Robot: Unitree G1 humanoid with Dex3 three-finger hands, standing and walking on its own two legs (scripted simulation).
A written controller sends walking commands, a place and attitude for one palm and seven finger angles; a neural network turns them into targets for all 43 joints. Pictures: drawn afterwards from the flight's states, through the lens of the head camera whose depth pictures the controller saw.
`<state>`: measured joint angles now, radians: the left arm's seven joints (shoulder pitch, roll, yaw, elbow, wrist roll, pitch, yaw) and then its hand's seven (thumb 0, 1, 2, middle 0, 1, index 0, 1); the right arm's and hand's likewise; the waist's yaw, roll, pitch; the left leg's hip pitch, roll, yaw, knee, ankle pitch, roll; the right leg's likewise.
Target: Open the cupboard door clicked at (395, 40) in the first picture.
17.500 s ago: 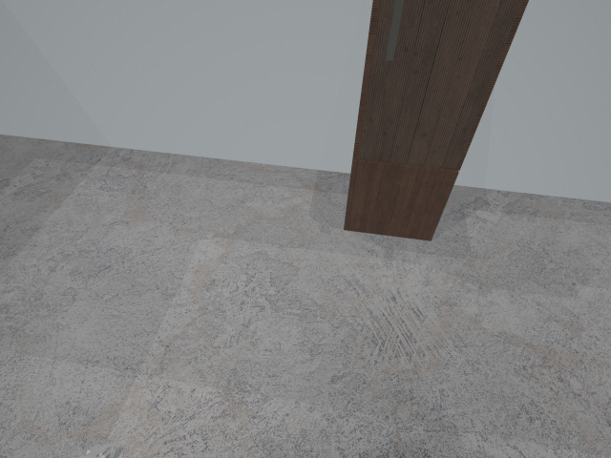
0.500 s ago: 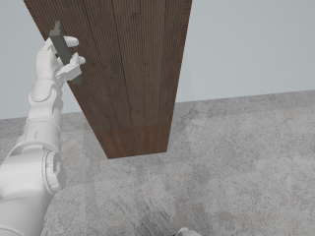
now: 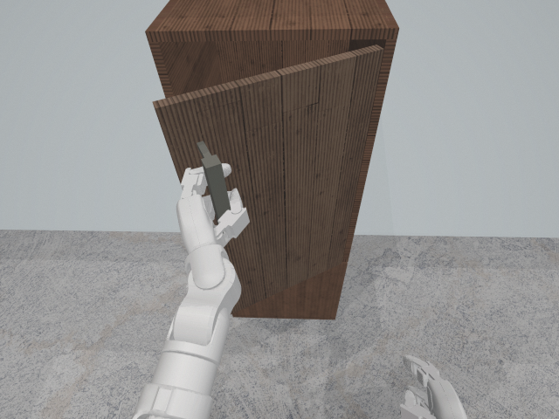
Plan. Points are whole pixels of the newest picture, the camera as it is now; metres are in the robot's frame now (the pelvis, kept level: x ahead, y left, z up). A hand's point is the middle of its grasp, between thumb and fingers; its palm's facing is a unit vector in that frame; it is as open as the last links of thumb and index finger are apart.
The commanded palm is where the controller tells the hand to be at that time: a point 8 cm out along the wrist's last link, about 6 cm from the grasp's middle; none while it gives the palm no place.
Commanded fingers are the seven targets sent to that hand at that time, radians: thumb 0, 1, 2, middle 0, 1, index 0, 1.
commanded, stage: pull the door open along its arc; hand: left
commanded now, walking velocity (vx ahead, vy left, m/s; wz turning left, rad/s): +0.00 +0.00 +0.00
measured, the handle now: (215, 191) +0.41 +0.12 +0.12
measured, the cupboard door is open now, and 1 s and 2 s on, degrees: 28 43 44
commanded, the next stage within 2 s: open thumb and fingers to let go in 0.40 s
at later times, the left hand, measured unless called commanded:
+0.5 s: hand (282, 252) +0.30 +0.01 +0.13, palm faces +0.27 -0.96 -0.05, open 6.5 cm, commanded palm +0.26 +0.06 +0.12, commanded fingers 0.00 0.83 0.87 -0.40 -1.34 -0.40 -1.34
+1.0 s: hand (270, 243) +0.31 +0.03 +0.13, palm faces +0.35 -0.93 -0.05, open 12.3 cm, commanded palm +0.27 +0.06 +0.12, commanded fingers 0.00 -0.50 0.30 -0.27 -1.00 -0.27 -1.00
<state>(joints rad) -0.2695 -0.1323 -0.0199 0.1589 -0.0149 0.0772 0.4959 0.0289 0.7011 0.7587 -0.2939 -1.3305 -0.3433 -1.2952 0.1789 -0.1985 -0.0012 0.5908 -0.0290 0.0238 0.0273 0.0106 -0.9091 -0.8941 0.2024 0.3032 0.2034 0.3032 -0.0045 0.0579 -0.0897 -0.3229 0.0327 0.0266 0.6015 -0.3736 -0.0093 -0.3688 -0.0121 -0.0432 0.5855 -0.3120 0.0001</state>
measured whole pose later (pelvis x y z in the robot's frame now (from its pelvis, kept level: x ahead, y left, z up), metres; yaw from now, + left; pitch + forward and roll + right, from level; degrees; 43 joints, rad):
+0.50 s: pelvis +0.01 -0.03 +0.00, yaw +2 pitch +0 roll +0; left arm 0.00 -0.07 -0.35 -0.18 0.00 0.28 0.58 0.02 0.64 0.75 -0.30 -1.25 -0.32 -1.30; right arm 0.12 -0.18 0.02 0.63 -0.03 0.14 0.05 0.01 -0.91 -0.89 0.20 0.30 0.20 0.30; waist 0.00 0.09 -0.05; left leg -0.22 0.05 -0.03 0.60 -0.38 -0.04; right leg -0.25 0.01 -0.09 0.59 -0.35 -0.04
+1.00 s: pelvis -0.04 -0.02 +0.00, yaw +3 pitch -1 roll +0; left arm -0.30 -0.16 -0.22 0.25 0.04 0.13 0.64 0.01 -0.22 0.42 -0.31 -1.22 -0.31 -1.22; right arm 0.13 -0.17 0.01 0.69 -0.04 0.07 -0.01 0.01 -0.91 -0.89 0.20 0.30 0.20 0.30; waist 0.01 0.05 -0.02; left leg -0.24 0.03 -0.03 0.56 -0.30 -0.03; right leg -0.26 -0.02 -0.09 0.55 -0.26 -0.02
